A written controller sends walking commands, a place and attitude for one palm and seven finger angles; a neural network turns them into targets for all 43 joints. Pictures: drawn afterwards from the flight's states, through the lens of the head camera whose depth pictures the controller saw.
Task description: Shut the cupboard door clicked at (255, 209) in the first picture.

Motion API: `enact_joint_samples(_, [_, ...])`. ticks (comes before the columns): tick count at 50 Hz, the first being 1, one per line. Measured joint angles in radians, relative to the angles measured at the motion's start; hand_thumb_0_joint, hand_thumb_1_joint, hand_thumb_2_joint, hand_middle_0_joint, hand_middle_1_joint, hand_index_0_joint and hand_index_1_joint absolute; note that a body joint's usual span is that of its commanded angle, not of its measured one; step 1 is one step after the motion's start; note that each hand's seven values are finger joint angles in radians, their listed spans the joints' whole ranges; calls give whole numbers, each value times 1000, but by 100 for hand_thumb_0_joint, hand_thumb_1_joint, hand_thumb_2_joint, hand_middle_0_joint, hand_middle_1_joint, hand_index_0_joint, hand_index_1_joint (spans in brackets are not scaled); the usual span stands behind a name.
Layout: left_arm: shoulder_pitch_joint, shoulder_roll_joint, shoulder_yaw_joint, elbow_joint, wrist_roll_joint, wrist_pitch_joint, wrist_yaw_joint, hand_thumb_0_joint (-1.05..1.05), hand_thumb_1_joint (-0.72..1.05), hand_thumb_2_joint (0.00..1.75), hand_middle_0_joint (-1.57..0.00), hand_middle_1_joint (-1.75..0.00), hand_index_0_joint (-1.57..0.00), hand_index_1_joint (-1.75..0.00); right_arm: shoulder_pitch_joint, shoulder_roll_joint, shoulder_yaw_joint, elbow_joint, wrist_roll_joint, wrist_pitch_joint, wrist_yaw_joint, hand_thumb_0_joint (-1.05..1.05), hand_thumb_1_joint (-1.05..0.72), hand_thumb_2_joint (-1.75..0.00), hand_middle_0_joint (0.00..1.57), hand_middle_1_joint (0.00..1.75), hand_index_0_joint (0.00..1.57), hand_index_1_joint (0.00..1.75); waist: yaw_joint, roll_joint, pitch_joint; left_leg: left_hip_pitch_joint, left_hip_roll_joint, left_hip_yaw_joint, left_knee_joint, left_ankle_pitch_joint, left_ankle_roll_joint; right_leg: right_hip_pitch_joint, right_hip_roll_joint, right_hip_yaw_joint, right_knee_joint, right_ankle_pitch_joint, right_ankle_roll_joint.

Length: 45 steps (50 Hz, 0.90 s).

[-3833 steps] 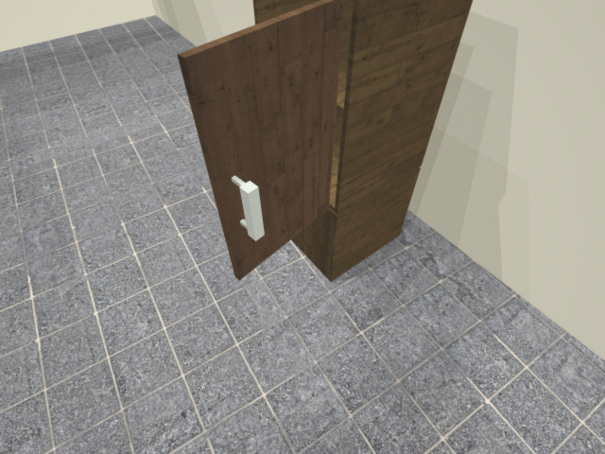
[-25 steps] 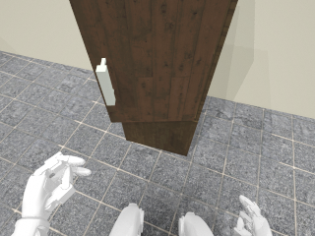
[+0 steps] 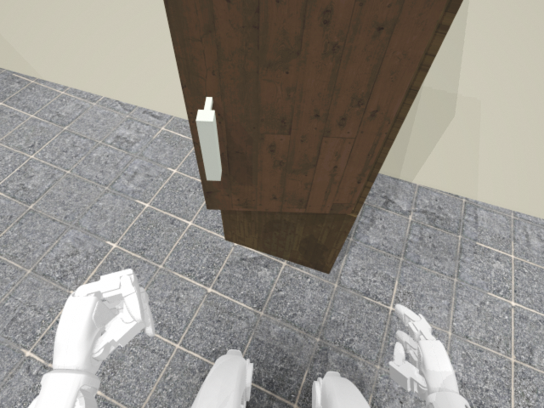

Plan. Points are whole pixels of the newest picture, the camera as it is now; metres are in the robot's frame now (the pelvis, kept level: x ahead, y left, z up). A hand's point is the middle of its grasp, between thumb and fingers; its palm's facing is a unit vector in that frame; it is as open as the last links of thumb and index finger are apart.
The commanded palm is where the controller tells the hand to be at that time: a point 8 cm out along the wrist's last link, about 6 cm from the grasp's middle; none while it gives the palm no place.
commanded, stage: raise the hand and make a fist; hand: left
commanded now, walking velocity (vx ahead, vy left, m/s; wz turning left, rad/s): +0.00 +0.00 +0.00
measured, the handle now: (211, 140) +0.54 +0.16 +0.04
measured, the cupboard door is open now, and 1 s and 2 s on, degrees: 18 18 18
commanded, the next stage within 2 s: bring the fist close to the handle in 0.60 s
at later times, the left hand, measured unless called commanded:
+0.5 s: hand (162, 313) +0.23 +0.16 +0.05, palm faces +0.06 -1.00 -0.04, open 3.1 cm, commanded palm +0.20 +0.22 +0.05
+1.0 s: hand (191, 274) +0.28 +0.14 +0.05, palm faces +0.02 -1.00 -0.02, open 3.1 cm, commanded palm +0.27 +0.20 +0.05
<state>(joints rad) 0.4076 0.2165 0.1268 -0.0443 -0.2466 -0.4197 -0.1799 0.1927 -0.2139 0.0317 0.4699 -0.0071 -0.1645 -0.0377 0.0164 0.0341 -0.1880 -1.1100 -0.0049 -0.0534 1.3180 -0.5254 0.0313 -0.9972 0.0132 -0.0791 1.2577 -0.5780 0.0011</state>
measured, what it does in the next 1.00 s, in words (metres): stands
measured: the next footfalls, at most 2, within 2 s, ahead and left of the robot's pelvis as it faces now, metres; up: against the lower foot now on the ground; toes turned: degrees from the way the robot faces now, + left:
none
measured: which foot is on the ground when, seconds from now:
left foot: down 0.00-1.00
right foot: down 0.00-1.00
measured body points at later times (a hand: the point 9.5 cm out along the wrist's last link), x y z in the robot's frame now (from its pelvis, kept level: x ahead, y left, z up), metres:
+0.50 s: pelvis +0.00 -0.02 +0.00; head +0.07 -0.01 +0.44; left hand +0.22 +0.22 +0.05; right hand +0.18 -0.26 -0.08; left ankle +0.05 +0.09 -0.62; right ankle +0.02 -0.13 -0.62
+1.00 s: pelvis +0.00 -0.02 +0.00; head +0.07 -0.02 +0.44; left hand +0.27 +0.19 +0.05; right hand +0.18 -0.26 -0.09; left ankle +0.05 +0.09 -0.62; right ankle +0.02 -0.13 -0.62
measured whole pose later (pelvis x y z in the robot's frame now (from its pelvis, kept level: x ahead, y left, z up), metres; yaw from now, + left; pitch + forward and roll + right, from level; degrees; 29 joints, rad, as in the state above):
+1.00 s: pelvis +0.00 -0.02 +0.00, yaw +0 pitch +19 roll -3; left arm 0.14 0.20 0.09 0.12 -0.21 -0.40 -0.13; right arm 0.21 -0.24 0.02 0.52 0.00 -0.12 -0.05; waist 0.00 0.05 -0.19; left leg -1.12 0.01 -0.06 1.32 -0.53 0.00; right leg -1.03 0.02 -0.08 1.30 -0.59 -0.03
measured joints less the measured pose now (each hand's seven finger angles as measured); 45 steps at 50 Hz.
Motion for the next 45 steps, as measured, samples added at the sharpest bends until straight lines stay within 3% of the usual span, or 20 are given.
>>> enact_joint_samples(21, [-18,0,5,32,-12,-10,7,2,90,90,-130,-150,-130,-150,51,-25,-22,29,7,27,-6,1,-90,-90,20,30,20,30,-19,8,-5,5,12,0,-3,-4,-22,-11,11,2,19,-11,-23])
enact_joint_samples(37, [-27,-13,-3,56,-13,-28,-1,2,90,90,-130,-150,-130,-150,33,-22,-22,23,11,35,-9,1,-90,-90,20,30,20,30,-10,8,-10,8,15,-1,1,-8,-35,-15,14,1,37,-22,-35])
enact_joint_samples(45, [-156,-16,-23,113,8,-24,19,2,90,90,-130,-150,-131,-150,19,-28,-15,40,7,31,-13,1,-90,-90,20,30,20,30,-9,12,-5,-13,10,-9,16,-8,-35,-31,11,-7,49,-24,-36])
